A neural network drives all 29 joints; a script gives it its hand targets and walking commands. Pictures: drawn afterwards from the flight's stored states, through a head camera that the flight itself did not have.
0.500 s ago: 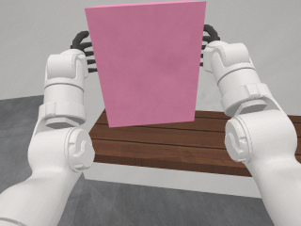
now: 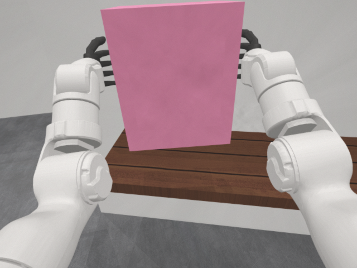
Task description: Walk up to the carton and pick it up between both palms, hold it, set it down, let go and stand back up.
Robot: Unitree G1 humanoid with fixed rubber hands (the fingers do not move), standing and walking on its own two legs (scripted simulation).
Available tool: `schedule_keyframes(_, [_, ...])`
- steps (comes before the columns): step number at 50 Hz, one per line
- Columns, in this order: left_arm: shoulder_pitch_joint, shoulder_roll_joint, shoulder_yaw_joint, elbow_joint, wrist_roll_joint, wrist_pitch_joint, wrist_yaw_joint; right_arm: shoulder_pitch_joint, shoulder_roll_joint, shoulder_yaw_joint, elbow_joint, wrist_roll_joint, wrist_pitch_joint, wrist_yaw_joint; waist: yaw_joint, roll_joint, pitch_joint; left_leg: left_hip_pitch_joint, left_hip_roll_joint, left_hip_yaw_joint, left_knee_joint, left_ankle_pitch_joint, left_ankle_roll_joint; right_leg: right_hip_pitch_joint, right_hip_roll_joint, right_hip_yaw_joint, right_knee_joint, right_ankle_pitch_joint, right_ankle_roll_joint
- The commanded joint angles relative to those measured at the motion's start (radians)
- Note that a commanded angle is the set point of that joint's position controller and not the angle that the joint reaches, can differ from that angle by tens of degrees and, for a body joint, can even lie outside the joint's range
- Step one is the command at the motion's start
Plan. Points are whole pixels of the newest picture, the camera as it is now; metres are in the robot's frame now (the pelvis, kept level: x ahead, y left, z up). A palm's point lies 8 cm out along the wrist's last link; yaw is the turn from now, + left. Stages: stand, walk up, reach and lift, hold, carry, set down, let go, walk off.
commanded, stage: hold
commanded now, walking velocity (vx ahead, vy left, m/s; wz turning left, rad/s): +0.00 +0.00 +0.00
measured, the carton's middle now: (174, 75) +0.43 -0.01 +0.32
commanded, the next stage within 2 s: none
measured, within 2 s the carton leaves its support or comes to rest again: neither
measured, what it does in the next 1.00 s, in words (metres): stands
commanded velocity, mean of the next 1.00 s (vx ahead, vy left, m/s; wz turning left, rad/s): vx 0.00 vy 0.00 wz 0.00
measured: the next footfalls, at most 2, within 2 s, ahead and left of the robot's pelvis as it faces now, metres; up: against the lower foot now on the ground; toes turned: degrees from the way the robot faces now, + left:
none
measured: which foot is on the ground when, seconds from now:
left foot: down 0.00-1.00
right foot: down 0.00-1.00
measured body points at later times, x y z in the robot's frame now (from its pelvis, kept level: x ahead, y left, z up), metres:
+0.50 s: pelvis +0.00 +0.00 +0.00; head -0.10 -0.02 +0.44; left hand +0.39 +0.16 +0.35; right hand +0.39 -0.16 +0.35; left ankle +0.04 +0.12 -0.74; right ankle +0.07 -0.10 -0.74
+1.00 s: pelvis +0.00 +0.00 +0.00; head -0.10 -0.02 +0.44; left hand +0.39 +0.16 +0.35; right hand +0.39 -0.16 +0.36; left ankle +0.04 +0.12 -0.74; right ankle +0.07 -0.09 -0.74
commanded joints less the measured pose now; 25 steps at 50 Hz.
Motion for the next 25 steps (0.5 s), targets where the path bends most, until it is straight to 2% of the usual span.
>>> schedule_keyframes(1, [-1.063, -0.445, -0.223, -0.157, -0.135, -0.068, -0.221, -0.799, 0.697, 0.055, -0.333, 0.31, -0.066, 0.162, -0.022, -0.032, -0.407, -0.27, 0.009, -0.113, -0.161, -0.099, 0.056, 0.527, 0.095, -0.016, -0.012, 0.076, 0.067])
schedule_keyframes(2, [-1.061, -0.461, -0.227, -0.152, -0.137, -0.07, -0.22, -0.814, 0.702, 0.062, -0.358, 0.317, -0.073, 0.162, -0.021, -0.034, -0.403, -0.268, 0.008, -0.113, -0.16, -0.11, 0.059, 0.53, 0.097, -0.013, -0.016, 0.064, 0.07])
schedule_keyframes(3, [-1.045, -0.443, -0.204, -0.112, -0.113, -0.066, -0.222, -0.791, 0.684, 0.047, -0.318, 0.302, -0.069, 0.159, -0.028, -0.033, -0.368, -0.284, 0.009, -0.112, -0.162, -0.141, 0.066, 0.529, 0.095, -0.015, -0.021, 0.049, 0.069])
schedule_keyframes(4, [-1.063, -0.45, -0.223, -0.167, -0.137, -0.071, -0.222, -0.791, 0.697, 0.058, -0.352, 0.31, -0.069, 0.162, -0.027, -0.043, -0.414, -0.277, 0.019, -0.124, -0.161, -0.087, 0.067, 0.56, 0.103, -0.015, -0.002, 0.112, 0.068])
schedule_keyframes(5, [-1.009, -0.452, -0.212, -0.157, -0.127, -0.062, -0.226, -0.735, 0.701, 0.065, -0.327, 0.318, -0.062, 0.16, -0.027, -0.038, -0.379, -0.258, 0.007, -0.111, -0.156, -0.078, 0.056, 0.531, 0.092, -0.003, -0.019, 0.097, 0.067])
schedule_keyframes(6, [-1.038, -0.456, -0.217, -0.18, -0.138, -0.065, -0.22, -0.776, 0.705, 0.07, -0.355, 0.325, -0.069, 0.159, -0.017, -0.042, -0.43, -0.238, 0.001, -0.106, -0.146, -0.045, 0.051, 0.532, 0.084, -0.008, -0.017, 0.107, 0.068])
schedule_keyframes(8, [-1.042, -0.446, -0.226, -0.208, -0.148, -0.065, -0.22, -0.789, 0.708, 0.075, -0.378, 0.327, -0.07, 0.155, -0.022, -0.051, -0.461, -0.203, -0.001, -0.111, -0.134, -0.019, 0.052, 0.522, 0.084, -0.008, -0.021, 0.112, 0.068])
schedule_keyframes(9, [-1.039, -0.437, -0.219, -0.204, -0.143, -0.064, -0.218, -0.786, 0.719, 0.073, -0.368, 0.327, -0.07, 0.156, -0.009, -0.066, -0.438, -0.187, -0.009, -0.105, -0.124, -0.008, 0.051, 0.483, 0.074, 0.0, -0.035, 0.09, 0.063])
schedule_keyframes(10, [-1.062, -0.461, -0.229, -0.162, -0.142, -0.065, -0.217, -0.812, 0.697, 0.063, -0.369, 0.321, -0.075, 0.157, -0.024, -0.036, -0.417, -0.238, 0.0, -0.112, -0.135, -0.059, 0.054, 0.501, 0.086, -0.009, -0.024, 0.081, 0.065])
schedule_keyframes(11, [-1.061, -0.465, -0.23, -0.159, -0.146, -0.066, -0.219, -0.813, 0.702, 0.058, -0.372, 0.312, -0.074, 0.156, -0.032, -0.049, -0.412, -0.243, 0.003, -0.118, -0.145, -0.077, 0.058, 0.506, 0.094, -0.01, -0.019, 0.078, 0.065])
schedule_keyframes(12, [-1.058, -0.46, -0.232, -0.162, -0.141, -0.067, -0.218, -0.812, 0.696, 0.075, -0.382, 0.318, -0.073, 0.154, -0.033, -0.045, -0.435, -0.271, 0.008, -0.117, -0.15, -0.102, 0.067, 0.554, 0.104, -0.019, -0.006, 0.093, 0.071])
schedule_keyframes(13, [-1.066, -0.449, -0.23, -0.164, -0.146, -0.065, -0.217, -0.799, 0.699, 0.065, -0.345, 0.317, -0.067, 0.156, -0.028, -0.034, -0.401, -0.255, 0.002, -0.11, -0.149, -0.095, 0.057, 0.512, 0.091, -0.012, -0.021, 0.077, 0.066])
schedule_keyframes(14, [-1.058, -0.456, -0.238, -0.154, -0.148, -0.067, -0.221, -0.8, 0.694, 0.067, -0.376, 0.319, -0.073, 0.157, -0.029, -0.027, -0.418, -0.284, 0.008, -0.115, -0.154, -0.129, 0.059, 0.542, 0.099, -0.015, -0.015, 0.07, 0.069])
schedule_keyframes(15, [-1.054, -0.472, -0.244, -0.154, -0.151, -0.071, -0.212, -0.844, 0.703, 0.074, -0.394, 0.326, -0.075, 0.157, -0.022, -0.029, -0.434, -0.253, 0.01, -0.119, -0.156, -0.094, 0.061, 0.536, 0.096, -0.017, -0.017, 0.088, 0.069])
schedule_keyframes(16, [-1.046, -0.464, -0.234, -0.16, -0.148, -0.067, -0.214, -0.813, 0.705, 0.069, -0.388, 0.324, -0.074, 0.156, -0.029, -0.046, -0.429, -0.246, 0.0, -0.112, -0.145, -0.08, 0.057, 0.526, 0.094, -0.015, -0.017, 0.088, 0.07])
schedule_keyframes(17, [-1.049, -0.463, -0.243, -0.152, -0.15, -0.069, -0.214, -0.826, 0.702, 0.066, -0.384, 0.322, -0.073, 0.155, -0.025, -0.033, -0.435, -0.252, 0.005, -0.114, -0.15, -0.083, 0.057, 0.531, 0.093, -0.014, -0.016, 0.092, 0.07])
schedule_keyframes(18, [-1.073, -0.465, -0.244, -0.196, -0.154, -0.069, -0.217, -0.79, 0.71, 0.069, -0.372, 0.318, -0.069, 0.153, -0.035, -0.034, -0.444, -0.246, 0.003, -0.108, -0.146, -0.064, 0.049, 0.534, 0.094, -0.014, -0.011, 0.101, 0.068])
schedule_keyframes(19, [-1.069, -0.464, -0.234, -0.147, -0.145, -0.065, -0.217, -0.809, 0.695, 0.058, -0.358, 0.322, -0.07, 0.153, -0.036, -0.029, -0.401, -0.269, 0.006, -0.112, -0.148, -0.109, 0.058, 0.524, 0.093, -0.011, -0.026, 0.073, 0.068])
schedule_keyframes(20, [-1.061, -0.477, -0.238, -0.174, -0.151, -0.068, -0.218, -0.812, 0.707, 0.068, -0.366, 0.321, -0.072, 0.154, -0.026, -0.036, -0.416, -0.262, 0.011, -0.119, -0.156, -0.086, 0.052, 0.535, 0.101, -0.016, -0.009, 0.1, 0.066])
schedule_keyframes(21, [-1.048, -0.478, -0.236, -0.135, -0.14, -0.065, -0.22, -0.795, 0.697, 0.056, -0.348, 0.311, -0.069, 0.155, -0.035, -0.036, -0.392, -0.278, 0.01, -0.119, -0.158, -0.118, 0.058, 0.531, 0.102, -0.018, -0.012, 0.078, 0.067])
schedule_keyframes(22, [-1.058, -0.463, -0.223, -0.152, -0.138, -0.071, -0.218, -0.816, 0.697, 0.07, -0.373, 0.319, -0.075, 0.156, -0.025, -0.04, -0.422, -0.271, 0.009, -0.117, -0.157, -0.112, 0.068, 0.55, 0.102, -0.02, -0.007, 0.079, 0.074])
schedule_keyframes(23, [-1.071, -0.442, -0.216, -0.123, -0.127, -0.061, -0.222, -0.803, 0.675, 0.047, -0.307, 0.308, -0.062, 0.159, -0.034, -0.025, -0.355, -0.298, 0.017, -0.123, -0.17, -0.162, 0.068, 0.538, 0.1, -0.018, -0.012, 0.055, 0.067])
schedule_keyframes(24, [-1.08, -0.45, -0.245, -0.178, -0.151, -0.068, -0.223, -0.803, 0.698, 0.053, -0.356, 0.313, -0.068, 0.156, -0.035, -0.029, -0.429, -0.266, 0.01, -0.116, -0.15, -0.096, 0.059, 0.537, 0.098, -0.014, -0.011, 0.088, 0.065])
schedule_keyframes(25, [-1.022, -0.469, -0.231, -0.162, -0.133, -0.064, -0.22, -0.793, 0.697, 0.077, -0.369, 0.323, -0.071, 0.158, -0.024, -0.036, -0.416, -0.262, 0.015, -0.119, -0.155, -0.075, 0.057, 0.548, 0.097, -0.016, -0.009, 0.113, 0.067])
